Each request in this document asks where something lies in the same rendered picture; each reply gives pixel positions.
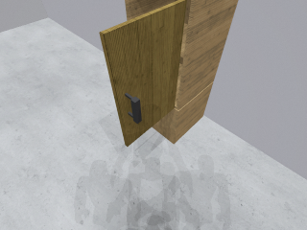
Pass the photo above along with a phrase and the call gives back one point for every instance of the cupboard door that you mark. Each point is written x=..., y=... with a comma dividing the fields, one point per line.
x=142, y=59

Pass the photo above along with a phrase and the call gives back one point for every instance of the handle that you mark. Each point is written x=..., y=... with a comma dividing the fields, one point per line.
x=135, y=108

